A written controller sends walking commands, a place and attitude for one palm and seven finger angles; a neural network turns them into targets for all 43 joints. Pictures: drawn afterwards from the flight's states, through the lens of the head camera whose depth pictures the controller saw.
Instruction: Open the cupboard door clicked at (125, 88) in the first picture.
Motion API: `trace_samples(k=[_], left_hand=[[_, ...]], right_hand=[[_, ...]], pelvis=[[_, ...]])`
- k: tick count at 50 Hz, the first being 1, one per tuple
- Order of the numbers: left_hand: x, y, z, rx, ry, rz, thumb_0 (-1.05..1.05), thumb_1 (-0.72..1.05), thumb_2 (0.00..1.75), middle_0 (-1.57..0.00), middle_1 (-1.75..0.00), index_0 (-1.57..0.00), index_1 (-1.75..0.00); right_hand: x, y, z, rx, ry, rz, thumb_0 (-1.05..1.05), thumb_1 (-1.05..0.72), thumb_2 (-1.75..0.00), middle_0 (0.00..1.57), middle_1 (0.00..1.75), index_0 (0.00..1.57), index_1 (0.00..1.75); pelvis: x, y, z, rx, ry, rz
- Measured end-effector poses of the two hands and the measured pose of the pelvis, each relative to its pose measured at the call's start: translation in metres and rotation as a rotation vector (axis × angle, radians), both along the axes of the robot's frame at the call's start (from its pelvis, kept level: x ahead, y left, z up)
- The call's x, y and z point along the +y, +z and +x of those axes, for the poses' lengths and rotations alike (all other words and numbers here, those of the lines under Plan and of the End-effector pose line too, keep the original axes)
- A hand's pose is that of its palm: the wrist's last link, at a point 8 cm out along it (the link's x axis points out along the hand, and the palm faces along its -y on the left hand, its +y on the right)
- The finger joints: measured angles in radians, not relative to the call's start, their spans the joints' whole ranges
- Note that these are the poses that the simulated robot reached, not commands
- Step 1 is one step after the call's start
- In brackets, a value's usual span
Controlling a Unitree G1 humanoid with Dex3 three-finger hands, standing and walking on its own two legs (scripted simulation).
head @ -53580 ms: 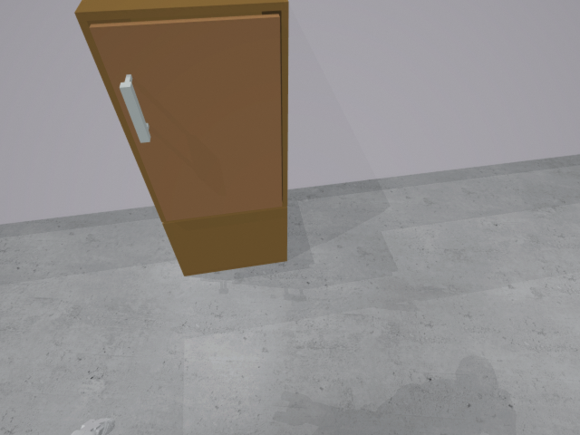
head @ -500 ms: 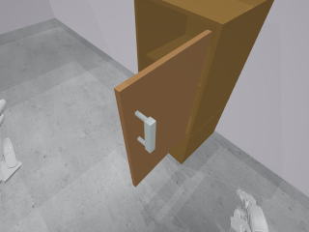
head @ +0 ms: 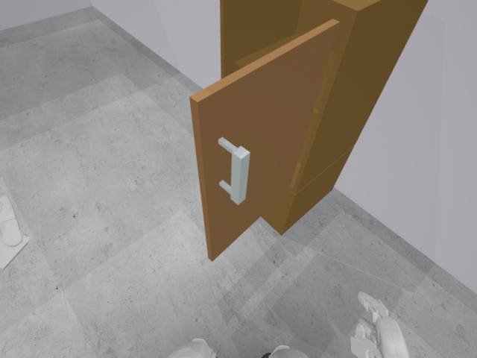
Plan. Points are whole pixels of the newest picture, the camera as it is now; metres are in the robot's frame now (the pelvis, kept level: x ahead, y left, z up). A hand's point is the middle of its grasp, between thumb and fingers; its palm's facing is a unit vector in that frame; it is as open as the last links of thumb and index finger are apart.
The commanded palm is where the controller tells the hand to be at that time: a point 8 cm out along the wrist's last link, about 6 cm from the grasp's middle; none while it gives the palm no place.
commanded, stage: step back with the hand held close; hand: left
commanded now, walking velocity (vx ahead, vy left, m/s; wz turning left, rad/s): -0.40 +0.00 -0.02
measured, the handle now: (231, 171) +0.43 +0.04 +0.04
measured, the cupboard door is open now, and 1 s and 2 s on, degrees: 94 94 94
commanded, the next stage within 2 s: stop stepping back and stand still in 0.32 s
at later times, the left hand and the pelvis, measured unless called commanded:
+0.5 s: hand (31, 307) +0.15 +0.21 +0.18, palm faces +0.25 -0.84 -0.48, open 7.4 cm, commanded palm +0.08 +0.27 +0.20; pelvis -0.10 -0.02 +0.01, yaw -6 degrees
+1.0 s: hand out of the picture +0.09 +0.24 +0.18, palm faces +0.36 -0.83 -0.42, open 7.4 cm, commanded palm +0.03 +0.27 +0.20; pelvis -0.14 -0.01 +0.01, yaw -7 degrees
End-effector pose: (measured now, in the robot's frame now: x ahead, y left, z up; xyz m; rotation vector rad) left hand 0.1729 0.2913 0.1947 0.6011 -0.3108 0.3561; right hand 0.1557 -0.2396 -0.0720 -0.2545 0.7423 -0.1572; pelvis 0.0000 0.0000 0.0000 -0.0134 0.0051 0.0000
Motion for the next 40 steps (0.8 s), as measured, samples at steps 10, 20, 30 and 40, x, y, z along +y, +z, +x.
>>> trace_samples(k=[10,20,30,40], left_hand=[[0.021,0.009,-0.035,0.008,-0.008,0.032,0.01,0.88,0.9,-0.21,-0.3,-0.21,-0.3],[-0.009,0.007,-0.053,-0.006,-0.04,-0.101,0.01,0.89,0.9,-0.2,-0.3,-0.2,-0.3],[-0.035,0.006,-0.071,0.058,-0.194,0.009,0.01,0.89,0.9,-0.21,-0.3,-0.21,-0.3],[-0.029,0.003,-0.114,0.077,-0.125,-0.039,0.01,0.89,0.9,-0.21,-0.3,-0.21,-0.3]], right_hand=[[0.014,0.019,-0.017,-0.029,-0.004,-0.037,0.02,-0.9,-0.9,0.2,0.3,0.2,0.3],[0.027,0.022,-0.042,-0.069,0.067,0.042,0.01,-0.9,-0.9,0.21,0.3,0.2,0.3],[-0.025,0.013,-0.127,-0.01,-0.124,-0.019,0.01,-0.9,-0.9,0.21,0.3,0.2,0.3],[-0.048,0.014,-0.193,0.015,-0.174,-0.061,0.02,-0.9,-0.9,0.2,0.3,0.2,0.3]], pelvis=[[0.01,0.009,-0.028,0.018,0.008,-0.049],[-0.007,0.016,-0.071,0.096,-0.076,-0.025],[-0.015,0.007,-0.093,0.038,-0.109,0.008],[-0.016,0.011,-0.128,0.008,-0.096,-0.009]])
